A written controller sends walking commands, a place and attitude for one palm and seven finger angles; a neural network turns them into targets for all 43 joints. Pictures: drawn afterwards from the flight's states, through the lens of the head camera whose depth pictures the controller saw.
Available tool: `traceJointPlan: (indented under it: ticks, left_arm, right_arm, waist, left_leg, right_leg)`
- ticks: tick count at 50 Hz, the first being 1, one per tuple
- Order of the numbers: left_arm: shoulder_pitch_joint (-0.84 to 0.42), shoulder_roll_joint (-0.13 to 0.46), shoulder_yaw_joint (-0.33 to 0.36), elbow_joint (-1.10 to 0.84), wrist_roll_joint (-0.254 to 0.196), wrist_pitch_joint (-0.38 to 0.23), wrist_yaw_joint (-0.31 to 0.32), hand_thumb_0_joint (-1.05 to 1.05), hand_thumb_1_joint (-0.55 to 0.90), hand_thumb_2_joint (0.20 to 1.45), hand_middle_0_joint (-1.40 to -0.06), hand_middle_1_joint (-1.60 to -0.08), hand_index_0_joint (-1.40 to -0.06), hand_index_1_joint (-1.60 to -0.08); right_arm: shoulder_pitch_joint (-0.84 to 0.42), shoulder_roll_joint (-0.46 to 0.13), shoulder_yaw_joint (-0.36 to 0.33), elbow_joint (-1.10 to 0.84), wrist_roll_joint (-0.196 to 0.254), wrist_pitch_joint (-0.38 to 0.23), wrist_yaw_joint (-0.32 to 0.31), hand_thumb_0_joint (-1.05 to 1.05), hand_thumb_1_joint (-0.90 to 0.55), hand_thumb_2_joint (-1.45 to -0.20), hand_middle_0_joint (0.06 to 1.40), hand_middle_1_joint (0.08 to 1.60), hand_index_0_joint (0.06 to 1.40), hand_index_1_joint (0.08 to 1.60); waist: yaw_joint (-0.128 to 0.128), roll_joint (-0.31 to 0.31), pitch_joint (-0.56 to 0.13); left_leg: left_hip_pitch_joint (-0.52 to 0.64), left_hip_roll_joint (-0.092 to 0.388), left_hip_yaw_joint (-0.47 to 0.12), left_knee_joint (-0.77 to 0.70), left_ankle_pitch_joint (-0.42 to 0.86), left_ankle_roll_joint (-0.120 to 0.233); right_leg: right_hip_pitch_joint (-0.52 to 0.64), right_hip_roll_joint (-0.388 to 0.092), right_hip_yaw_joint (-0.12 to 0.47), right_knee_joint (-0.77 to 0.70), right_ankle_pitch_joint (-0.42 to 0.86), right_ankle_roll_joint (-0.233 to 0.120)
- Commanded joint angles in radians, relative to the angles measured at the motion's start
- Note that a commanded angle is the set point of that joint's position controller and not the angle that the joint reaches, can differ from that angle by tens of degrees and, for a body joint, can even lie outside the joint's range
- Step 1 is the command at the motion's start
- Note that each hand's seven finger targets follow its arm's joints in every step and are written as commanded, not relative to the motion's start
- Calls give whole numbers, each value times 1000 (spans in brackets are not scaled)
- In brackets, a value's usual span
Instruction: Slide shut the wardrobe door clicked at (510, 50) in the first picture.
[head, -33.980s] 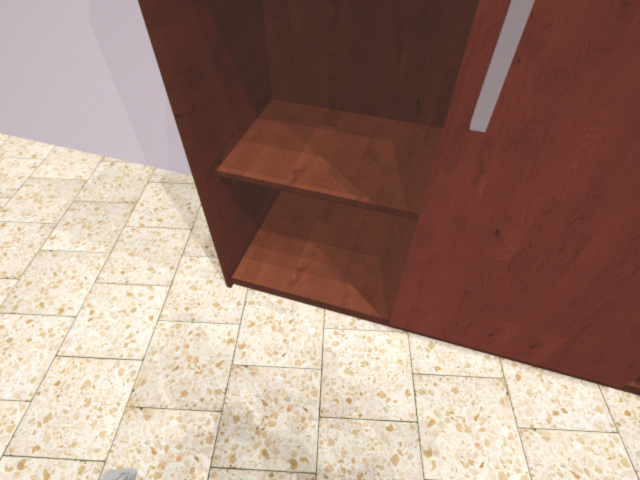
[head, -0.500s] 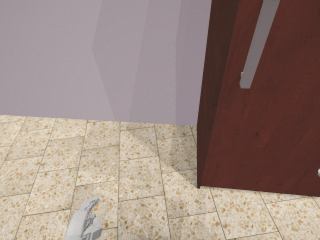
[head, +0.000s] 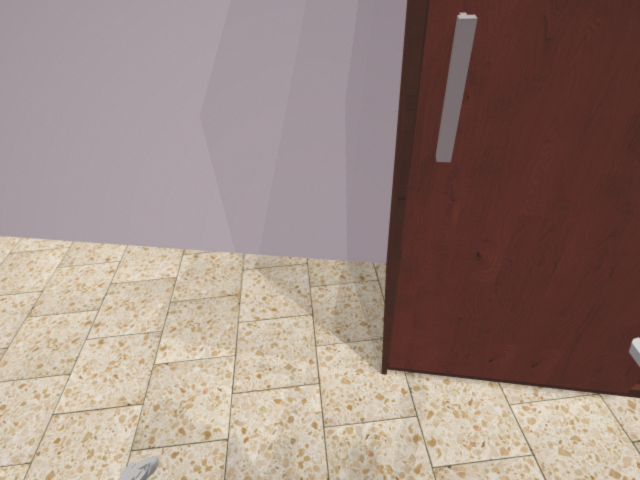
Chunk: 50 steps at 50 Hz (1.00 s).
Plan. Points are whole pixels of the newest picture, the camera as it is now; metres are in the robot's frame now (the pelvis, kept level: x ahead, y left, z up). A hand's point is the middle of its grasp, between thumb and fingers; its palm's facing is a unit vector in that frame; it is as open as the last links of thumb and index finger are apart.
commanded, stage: stop stepping back and stand still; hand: right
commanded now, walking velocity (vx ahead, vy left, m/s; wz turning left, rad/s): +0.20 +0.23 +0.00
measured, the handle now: (452, 91) +0.68 -0.20 +0.23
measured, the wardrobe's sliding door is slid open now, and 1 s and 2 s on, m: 0.00 0.00 0.00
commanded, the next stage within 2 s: let the arm hang, fingers relaxed in 0.30 s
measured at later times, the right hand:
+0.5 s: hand (584, 412) +0.21 -0.28 +0.04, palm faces +0.31 +0.86 -0.41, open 7.4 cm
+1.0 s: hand out of the picture +0.00 -0.24 -0.15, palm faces +0.05 +0.96 -0.27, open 7.3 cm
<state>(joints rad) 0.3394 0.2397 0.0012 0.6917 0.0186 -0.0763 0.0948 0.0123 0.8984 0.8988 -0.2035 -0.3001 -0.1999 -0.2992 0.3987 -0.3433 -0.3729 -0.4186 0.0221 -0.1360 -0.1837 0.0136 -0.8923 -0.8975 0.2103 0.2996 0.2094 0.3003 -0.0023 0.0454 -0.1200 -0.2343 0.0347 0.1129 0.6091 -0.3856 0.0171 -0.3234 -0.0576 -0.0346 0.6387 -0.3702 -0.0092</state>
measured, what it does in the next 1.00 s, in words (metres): steps on the spot: left foot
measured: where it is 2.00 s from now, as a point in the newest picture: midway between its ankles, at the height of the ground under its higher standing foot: outside the picture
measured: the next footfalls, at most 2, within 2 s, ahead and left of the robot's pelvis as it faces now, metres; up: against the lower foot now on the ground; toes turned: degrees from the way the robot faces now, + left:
left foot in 0.26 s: +0.03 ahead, +0.10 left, +0.00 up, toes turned +0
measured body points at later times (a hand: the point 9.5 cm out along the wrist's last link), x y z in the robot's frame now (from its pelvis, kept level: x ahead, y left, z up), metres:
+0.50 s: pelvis +0.00 -0.02 -0.01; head -0.02 -0.01 +0.44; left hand +0.16 +0.24 -0.11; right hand +0.19 -0.33 +0.06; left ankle -0.01 +0.10 -0.72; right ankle +0.03 -0.13 -0.73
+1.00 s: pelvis +0.01 -0.02 +0.02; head +0.03 -0.02 +0.47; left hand +0.05 +0.22 -0.14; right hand +0.00 -0.29 -0.13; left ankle -0.01 +0.10 -0.72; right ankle +0.03 -0.13 -0.72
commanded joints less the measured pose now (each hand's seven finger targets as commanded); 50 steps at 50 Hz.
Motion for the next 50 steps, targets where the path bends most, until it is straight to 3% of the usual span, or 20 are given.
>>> traceJointPlan:
  ticks: [1, 2, 4, 6, 10, 11, 13, 15, 19, 20, 21, 22, 23, 25, 27, 28, 30, 32, 35, 50]
  left_arm:
    - [-175, 94, 32, -183, -5, -91, 6, 0, 900, 900, -200, -300, -200, -300]
    - [-191, 81, 34, -201, 8, -92, -9, 0, 900, 900, -200, -300, -200, -300]
    - [-201, 76, 36, -198, 3, -90, -32, 0, 900, 900, -200, -300, -200, -300]
    - [-195, 81, 36, -204, 0, -85, -37, 0, 900, 900, -200, -300, -200, -300]
    - [-171, 88, 35, -210, 4, -43, -18, 0, 900, 900, -200, -300, -200, -300]
    - [-165, 84, 37, -206, 2, -35, -15, 0, 900, 900, -200, -300, -200, -300]
    - [-158, 75, 39, -212, -1, -34, -16, 0, 900, 900, -200, -300, -200, -300]
    - [-151, 73, 34, -179, -4, -72, -25, 0, 900, 900, -200, -300, -200, -300]
    - [-216, 65, 16, -175, -3, -70, -10, 0, 900, 900, -200, -300, -200, -300]
    - [-181, 179, 65, 32, 4, -69, -120, 0, 900, 900, -200, -300, -200, -300]
    - [-106, 150, 64, -4, -5, -8, -120, 0, 900, 900, -200, -300, -200, -300]
    - [-106, 187, 59, -24, 3, 20, -110, 0, 900, 900, -200, -300, -200, -300]
    - [-135, 204, 60, -43, 21, 41, -101, 0, 900, 900, -200, -300, -200, -300]
    - [-147, 204, 45, -54, 39, 33, -86, 0, 900, 900, -200, -300, -200, -300]
    - [-191, 209, 39, -26, 31, 37, -78, 0, 900, 900, -200, -300, -200, -300]
    - [-211, 187, 37, -9, 20, 44, -81, 0, 900, 900, -200, -300, -200, -300]
    - [-202, 116, 28, 38, 10, 72, -83, 0, 900, 900, -200, -300, -200, -300]
    - [-157, 82, 21, 109, 12, 84, -86, 0, 900, 900, -200, -300, -200, -300]
    - [-149, 89, 29, 181, 14, 68, -75, 0, 900, 900, -200, -300, -200, -300]
    - [-129, 145, 31, 380, -1, 68, -69, 0, 900, 900, -200, -300, -200, -300]
  right_arm:
    - [-94, -327, -160, -343, -1, -129, -3, 0, -900, -900, 200, 300, 200, 300]
    - [-33, -308, -179, -372, -2, -126, 4, 0, -900, -900, 200, 300, 200, 300]
    - [69, -270, -174, -383, -7, -128, 10, 0, -900, -900, 200, 300, 200, 300]
    - [127, -252, -174, -378, 1, -123, 9, 0, -900, -900, 200, 300, 200, 300]
    - [128, -233, -162, -215, 2, -78, 8, 0, -900, -900, 200, 300, 200, 300]
    - [136, -213, -145, -161, 0, -62, 11, 0, -900, -900, 200, 300, 200, 300]
    - [59, -278, -175, -170, 6, -65, 7, 0, -900, -900, 200, 300, 200, 300]
    - [-35, -248, -152, -185, 7, -93, 1, 0, -900, -900, 200, 300, 200, 300]
    - [-62, -230, -106, -251, -2, -99, -4, 0, -900, -900, 200, 300, 200, 300]
    - [-69, -6, 248, 514, -81, 74, 132, 0, -900, -900, 200, 300, 200, 300]
    - [13, 15, 250, 549, -61, 138, 161, 0, -900, -900, 200, 300, 200, 300]
    - [39, 61, 269, 577, -49, 156, 169, 0, -900, -900, 200, 300, 200, 300]
    - [33, 73, 286, 615, -56, 160, 171, 0, -900, -900, 200, 300, 200, 300]
    - [-80, 42, 291, 694, -51, 147, 177, 0, -900, -900, 200, 300, 200, 300]
    - [-85, -5, 294, 855, -45, 139, 173, 0, -900, -900, 200, 300, 200, 300]
    - [-67, -43, 297, 937, -49, 133, 170, 0, -900, -900, 200, 300, 200, 300]
    - [-152, -76, 319, 1067, -52, 118, 174, 0, -900, -900, 200, 300, 200, 300]
    - [-200, -55, 339, 1167, -47, 110, 172, 0, -900, -900, 200, 300, 200, 300]
    - [-175, -7, 324, 1262, -40, 106, 162, 0, -900, -900, 200, 300, 200, 300]
    - [-193, -48, 348, 1507, -33, 112, 165, 0, -900, -900, 200, 300, 200, 300]
  waist:
    - [27, -402, 133]
    - [18, -332, 154]
    - [5, -228, 147]
    - [-2, -280, 88]
    - [2, -248, 83]
    - [1, -151, 94]
    - [4, 173, 104]
    - [12, 131, 54]
    - [7, 88, 133]
    - [81, -19, 212]
    - [52, -135, 92]
    - [20, -245, 79]
    - [4, -221, 64]
    - [12, -105, 62]
    - [-30, -54, 16]
    - [-39, -1, -4]
    - [8, 203, 64]
    - [40, 39, 80]
    - [20, -187, -9]
    - [9, -27, 128]
  left_leg:
    - [-334, -62, -81, 445, -195, -6]
    - [-298, -49, -118, 503, -122, 0]
    - [-198, -12, -87, 396, -38, -1]
    - [-36, -45, -1, 187, -32, -1]
    - [232, -80, 43, -117, -53, 16]
    - [244, -27, -38, -197, -71, 45]
    - [164, 292, -550, -405, -136, 200]
    - [84, 314, -473, -359, -56, 210]
    - [-88, 207, -219, -299, 8, 131]
    - [-183, 248, 7, -61, 400, 60]
    - [-217, 119, -51, 64, 253, -2]
    - [-244, 38, -8, 206, 4, -52]
    - [-194, 2, -19, 288, -177, -52]
    - [-159, 1, -81, 265, -91, -49]
    - [1, 12, -109, 55, 86, -40]
    - [86, 48, -148, -58, 274, -25]
    - [-41, 211, -335, -227, 370, 73]
    - [-54, 201, -302, -222, 471, 100]
    - [34, 102, -186, -174, 432, 30]
    - [63, 81, -151, -315, 211, 19]
  right_leg:
    - [81, -330, 612, -546, -444, -167]
    - [-29, -319, 639, -581, -504, -167]
    - [-89, -278, 396, -519, -344, -154]
    - [-111, -207, 199, -472, -265, -102]
    - [-235, -143, 108, -335, -310, -53]
    - [-267, -97, 58, -180, -272, -40]
    - [-356, 22, -15, 280, -77, 2]
    - [-270, -7, 53, 374, -100, 11]
    - [-16, -1, -39, 43, 37, 1]
    - [-37, -58, -54, 30, 159, 13]
    - [74, -77, 102, -55, 415, -19]
    - [20, -209, 244, -123, 490, -93]
    - [-63, -272, 318, -189, 366, -142]
    - [-59, -251, 402, -203, 566, -172]
    - [-50, -185, 285, -141, 641, -133]
    - [-69, -106, 174, -84, 513, -78]
    - [-20, 32, 32, 8, 146, 10]
    - [56, 27, 28, -26, 123, 15]
    - [159, -42, 66, -144, 400, -5]
    - [169, -70, 89, -304, 271, -21]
